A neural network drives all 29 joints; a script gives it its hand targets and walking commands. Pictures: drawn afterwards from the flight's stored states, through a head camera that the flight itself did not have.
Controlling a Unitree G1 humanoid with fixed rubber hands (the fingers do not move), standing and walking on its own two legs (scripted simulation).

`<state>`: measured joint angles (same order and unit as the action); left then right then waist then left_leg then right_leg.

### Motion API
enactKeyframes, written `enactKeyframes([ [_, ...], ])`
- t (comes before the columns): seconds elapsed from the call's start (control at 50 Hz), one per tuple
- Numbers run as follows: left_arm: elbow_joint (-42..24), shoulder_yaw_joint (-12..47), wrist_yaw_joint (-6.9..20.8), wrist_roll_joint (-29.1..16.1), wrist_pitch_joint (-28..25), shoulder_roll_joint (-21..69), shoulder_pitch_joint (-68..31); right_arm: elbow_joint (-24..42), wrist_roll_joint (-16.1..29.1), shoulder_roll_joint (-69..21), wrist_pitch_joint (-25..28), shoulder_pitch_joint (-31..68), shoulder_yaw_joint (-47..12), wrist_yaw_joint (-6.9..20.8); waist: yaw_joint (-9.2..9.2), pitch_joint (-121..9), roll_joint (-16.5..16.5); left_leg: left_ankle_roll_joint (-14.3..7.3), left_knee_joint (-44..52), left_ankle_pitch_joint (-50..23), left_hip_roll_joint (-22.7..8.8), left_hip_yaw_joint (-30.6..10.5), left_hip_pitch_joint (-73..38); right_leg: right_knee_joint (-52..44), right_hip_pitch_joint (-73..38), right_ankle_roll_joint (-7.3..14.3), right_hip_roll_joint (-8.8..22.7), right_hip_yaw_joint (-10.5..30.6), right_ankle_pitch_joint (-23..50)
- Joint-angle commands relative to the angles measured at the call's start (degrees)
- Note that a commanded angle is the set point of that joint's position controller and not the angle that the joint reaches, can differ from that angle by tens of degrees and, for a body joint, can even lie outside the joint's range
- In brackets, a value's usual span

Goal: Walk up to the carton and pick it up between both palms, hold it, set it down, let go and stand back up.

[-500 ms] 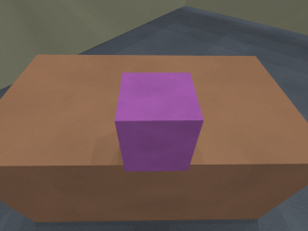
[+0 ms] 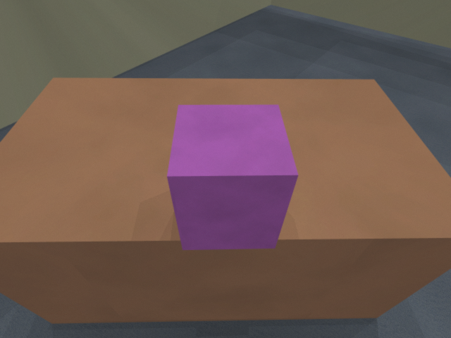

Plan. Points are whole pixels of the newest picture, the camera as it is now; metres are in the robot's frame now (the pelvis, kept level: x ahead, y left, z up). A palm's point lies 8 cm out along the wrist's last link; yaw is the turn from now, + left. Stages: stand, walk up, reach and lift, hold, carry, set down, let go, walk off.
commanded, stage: stand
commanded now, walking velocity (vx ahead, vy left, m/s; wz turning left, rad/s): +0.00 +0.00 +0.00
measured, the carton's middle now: (228, 179) +0.43 +0.01 +0.03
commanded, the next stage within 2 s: none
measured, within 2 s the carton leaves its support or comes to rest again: neither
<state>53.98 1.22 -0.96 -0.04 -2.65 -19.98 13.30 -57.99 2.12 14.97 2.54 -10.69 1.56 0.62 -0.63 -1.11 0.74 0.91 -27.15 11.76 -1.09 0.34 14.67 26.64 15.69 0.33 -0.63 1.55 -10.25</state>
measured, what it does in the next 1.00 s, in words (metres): stands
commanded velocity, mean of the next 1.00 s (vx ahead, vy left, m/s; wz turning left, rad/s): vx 0.00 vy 0.00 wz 0.00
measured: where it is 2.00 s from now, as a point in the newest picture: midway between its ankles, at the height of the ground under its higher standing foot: outside the picture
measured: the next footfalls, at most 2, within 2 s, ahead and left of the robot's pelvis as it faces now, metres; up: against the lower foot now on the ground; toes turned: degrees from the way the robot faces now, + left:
none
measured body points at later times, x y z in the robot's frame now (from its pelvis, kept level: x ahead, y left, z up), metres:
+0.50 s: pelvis +0.00 +0.00 +0.00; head +0.00 +0.00 +0.45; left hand +0.07 +0.29 -0.13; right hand +0.08 -0.27 -0.13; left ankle +0.03 +0.13 -0.74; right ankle +0.04 -0.12 -0.74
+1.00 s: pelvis +0.00 +0.00 +0.00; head +0.01 +0.00 +0.45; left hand +0.07 +0.29 -0.12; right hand +0.08 -0.27 -0.14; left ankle +0.03 +0.13 -0.74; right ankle +0.04 -0.12 -0.74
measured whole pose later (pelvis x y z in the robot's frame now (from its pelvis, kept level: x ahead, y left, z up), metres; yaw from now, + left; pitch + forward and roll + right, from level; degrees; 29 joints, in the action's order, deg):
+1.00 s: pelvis +0.00 +0.00 +0.00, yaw +0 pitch -1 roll +0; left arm 54.0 1.2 -1.0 0.0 -2.3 -20.0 13.3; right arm -58.2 2.1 15.1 2.4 -10.7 1.6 0.6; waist -0.6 1.0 0.2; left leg 0.9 -27.1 11.8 -1.1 0.2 14.7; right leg 26.6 15.7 0.3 -0.6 1.5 -10.3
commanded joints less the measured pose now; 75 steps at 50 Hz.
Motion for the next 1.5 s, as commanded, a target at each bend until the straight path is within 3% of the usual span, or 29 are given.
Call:
enactKeyframes([
  [0.0, -0.2, -3.4, 0.5, 1.2, -0.9, -12.7, -4.6, 2.3, -3.1, 16.1, -0.4, 5.1, 2.5, -1.0, 0.32, 3.1, -4.8, -2.6, 8.4, 2.2, -5.4, -6.5, -1.3, -8.9, -2.5, 2.3, 7.2, 7.2, -3.4],
  [0.02, 0.1, -3.3, 0.5, 1.2, -1.1, -12.4, -3.5, 1.5, -3.5, 15.1, -0.4, 4.0, 2.3, -0.6, 0.44, 0.8, -7.9, -2.6, 8.3, 3.3, -5.3, -6.5, -2.2, -9.2, -3.2, 2.4, 7.4, 7.8, -4.3],
  [0.04, 0.1, -3.1, 0.5, 1.3, -1.0, -12.4, -3.8, 1.8, -3.1, 16.5, -0.3, 3.7, 3.1, -0.3, 0.91, 2.2, -4.9, -2.3, 8.6, 4.2, -5.4, -6.8, -1.9, -8.9, -2.6, 2.3, 7.2, 7.1, -5.9],
  [0.18, 0.2, -3.7, 0.5, 1.2, -0.7, -14.1, -4.0, 1.9, -3.3, 14.8, -0.4, 1.6, 2.2, -0.5, 1.63, 1.6, -4.2, -2.9, 7.6, 5.1, -4.9, -5.9, -2.3, -10.6, -2.2, 2.7, 7.9, 9.7, -9.7],
  [0.28, 0.0, -3.5, 0.7, 1.2, -0.7, -11.9, -4.6, 1.8, -3.7, 16.3, -0.4, 3.5, 2.5, -0.5, 0.87, 1.3, -7.0, -3.2, 9.5, 5.2, -6.2, -8.1, -2.1, -8.0, -3.8, 2.3, 6.5, 6.4, -3.4],
  [0.38, 0.0, -3.2, 0.6, 0.8, -1.1, -12.9, -4.5, 1.4, -3.0, 15.4, -0.3, 2.7, 2.0, -0.6, 1.16, -0.2, -4.1, -2.9, 8.8, 3.0, -5.4, -7.4, -2.8, -8.8, -3.9, 2.8, 7.8, 7.9, -4.1],
  [0.42, 0.6, -3.9, 0.3, 1.2, -0.8, -13.8, -5.0, 1.8, -3.5, 16.7, -0.7, 4.4, 2.5, -0.7, 1.19, 1.4, -6.6, -2.7, 8.5, 2.8, -5.5, -6.5, -2.9, -8.8, -2.9, 2.5, 7.1, 7.5, -4.7],
  [0.48, 0.0, -3.1, 0.6, 1.2, -1.1, -12.7, -4.7, 1.7, -3.2, 15.4, -0.6, 2.9, 2.3, -0.4, 1.24, 2.9, -3.5, -2.7, 8.2, 2.2, -4.9, -6.6, -2.4, -9.6, -2.4, 2.4, 7.7, 8.2, -4.9],
  [0.52, 0.0, -2.9, 0.6, 0.7, -0.8, -11.7, -3.5, 1.2, -3.4, 16.9, -0.3, 3.1, 2.6, -0.6, -0.07, 2.0, -5.9, -3.0, 8.7, 2.9, -5.5, -7.5, -2.0, -9.1, -3.0, 2.4, 7.2, 7.4, -3.7],
  [0.64, -0.4, -3.4, 1.0, 1.3, -0.7, -12.0, -4.2, 2.2, -3.5, 15.8, -0.4, 3.4, 2.4, -0.6, 0.63, 2.1, -5.0, -2.6, 8.9, 5.9, -5.7, -6.8, -2.0, -8.4, -2.0, 2.5, 6.8, 6.8, -7.0],
  [0.68, 0.2, -3.6, 0.6, 0.8, -0.1, -12.6, -2.8, 1.9, -3.3, 16.2, -0.2, 4.5, 2.6, -0.4, 0.63, 2.5, -7.8, -2.6, 10.2, 8.0, -5.9, -7.9, -0.7, -7.7, -3.0, 2.1, 6.3, 6.0, -5.0],
  [0.76, -0.9, -3.3, 0.8, 1.5, -0.4, -12.8, -5.8, 1.4, -3.4, 16.5, -0.4, 4.1, 2.7, -0.4, 1.67, 3.3, -3.2, -2.6, 8.2, 6.2, -5.3, -6.7, -1.4, -9.6, -0.3, 2.7, 7.3, 7.8, -9.7],
  [0.8, -0.3, -3.2, 0.5, 1.2, -0.4, -12.3, -3.6, 2.0, -3.5, 16.8, -1.0, 3.0, 3.2, -0.3, 1.23, 3.9, -7.3, -2.5, 9.1, 6.8, -5.3, -7.4, -1.1, -8.7, -0.5, 2.8, 7.2, 7.4, -8.4],
  [0.82, 0.2, -3.3, 0.6, 1.0, -0.7, -12.6, -4.1, 1.3, -3.2, 15.1, -0.6, 2.0, 2.7, -0.3, 1.97, 2.0, -5.6, -3.0, 10.0, 7.9, -5.7, -8.0, -1.7, -9.1, -2.3, 2.5, 7.2, 7.6, -8.8],
  [0.84, 0.2, -3.5, 0.6, 0.8, -0.7, -12.9, -2.1, 1.5, -3.6, 16.1, -0.6, 3.9, 2.6, -0.5, -0.06, 1.4, -7.3, -3.2, 9.4, 7.7, -5.9, -8.3, -1.9, -8.7, -2.0, 2.6, 6.8, 7.4, -8.2],
  [0.86, 0.4, -3.6, 0.6, 1.1, -0.6, -13.4, -2.6, 2.2, -3.1, 16.0, -0.5, 3.5, 2.7, -0.7, 1.14, 3.9, -3.9, -3.0, 9.9, 8.0, -5.8, -8.3, -0.5, -8.9, -1.7, 2.7, 6.7, 7.2, -8.8],
  [0.88, -0.1, -3.2, 0.7, 1.2, -0.5, -12.7, -3.5, 2.3, -3.3, 16.0, -0.2, 4.5, 2.7, -0.4, 0.92, 1.9, -6.2, -2.9, 9.4, 6.9, -5.8, -8.2, -1.2, -9.0, -3.1, 2.3, 6.5, 7.1, -6.7],
  [0.96, 0.1, -3.4, 0.5, 1.1, -0.7, -12.5, -2.6, 1.8, -2.9, 15.7, -0.5, 3.6, 2.7, -0.5, 0.42, 1.6, -4.7, -2.6, 9.4, 6.0, -5.2, -7.6, -2.9, -8.2, -1.9, 2.6, 7.1, 7.2, -7.3],
  [1.0, 0.0, -3.0, 0.6, 0.9, -0.5, -11.5, -4.2, 1.6, -3.5, 16.3, -0.3, 3.0, 2.7, -0.7, 1.62, 1.2, -5.3, -2.9, 8.8, 5.6, -5.8, -7.7, -3.1, -9.3, -2.1, 2.4, 7.2, 7.2, -5.4],
  [1.02, -0.3, -3.1, 1.0, 0.9, -0.6, -12.2, -3.7, 1.9, -3.3, 15.8, -0.1, 4.3, 2.7, -0.5, 0.33, 1.2, -3.7, -2.6, 8.5, 4.8, -5.3, -6.9, -3.6, -9.4, -2.6, 2.6, 7.4, 7.5, -6.4],
  [1.2, 0.4, -3.4, 0.7, 1.1, -0.5, -12.0, -4.2, 2.0, -3.9, 15.8, -0.2, 4.0, 2.7, -0.5, 1.30, 1.1, -6.8, -3.0, 9.6, 5.1, -6.1, -7.5, -2.5, -7.8, -3.5, 2.2, 6.3, 6.3, -2.8],
  [1.24, -0.5, -3.1, 0.9, 1.3, -0.5, -12.0, -4.9, 1.7, -3.3, 16.4, -0.7, 4.5, 2.8, -0.9, 1.07, 1.1, -4.4, -2.9, 10.0, 6.4, -6.2, -7.8, -2.8, -8.1, -2.9, 2.2, 6.4, 6.0, -6.3],
  [1.28, 0.3, -3.6, 0.6, 0.9, -0.4, -12.9, -4.9, 1.9, -3.6, 17.9, -0.7, 4.5, 3.0, -0.5, 1.30, 1.4, -6.5, -2.8, 10.1, 9.7, -6.2, -8.1, -1.9, -8.8, -2.1, 2.1, 6.2, 6.7, -7.0],
  [1.3, 0.0, -3.3, 0.8, 1.1, -0.4, -11.8, -4.3, 1.7, -3.4, 16.9, -0.5, 2.9, 2.8, -0.6, 1.16, 2.8, -4.0, -2.7, 9.8, 9.7, -5.7, -7.7, -0.4, -8.8, -2.7, 2.3, 6.5, 6.9, -8.4],
  [1.38, -0.1, -3.5, 0.7, 1.1, -0.7, -13.3, -3.4, 1.1, -3.2, 15.6, -0.6, 1.9, 2.4, -0.5, 1.67, 2.4, -5.1, -2.6, 8.8, 6.3, -5.1, -7.0, -2.3, -9.9, -1.7, 2.4, 7.5, 8.0, -8.6],
  [1.4, 0.2, -3.3, 0.6, 0.9, -0.9, -12.7, -2.5, 1.8, -3.5, 15.4, -0.6, 2.8, 2.4, -0.3, 0.73, 2.0, -5.8, -2.7, 7.3, 4.7, -5.0, -6.2, -2.9, -10.6, -1.5, 2.4, 7.6, 8.6, -8.2],
  [1.44, -0.2, -3.5, 0.2, 1.3, -0.7, -13.3, -4.7, 2.7, -3.0, 15.0, -0.6, 3.8, 2.8, -0.3, 1.57, 0.1, -3.7, -2.7, 8.4, 4.8, -4.9, -6.6, -3.3, -9.8, -2.9, 2.4, 7.3, 7.7, -8.3],
  [1.46, -0.6, -3.2, 0.5, 1.3, -0.7, -12.8, -6.4, 2.0, -3.4, 15.3, -0.8, 2.8, 2.4, -0.3, 2.13, 0.8, -5.4, -2.7, 8.3, 4.0, -4.8, -6.2, -3.0, -9.5, -1.9, 2.6, 7.4, 8.4, -8.5],
  [1.48, -0.6, -3.3, 1.0, 0.9, -0.5, -12.3, -4.0, 1.8, -3.4, 17.1, -0.3, 4.9, 2.8, -0.4, 0.27, 2.0, -5.4, -3.0, 8.9, 6.5, -5.6, -7.4, -2.0, -9.6, -2.1, 2.7, 7.3, 7.8, -7.8],
])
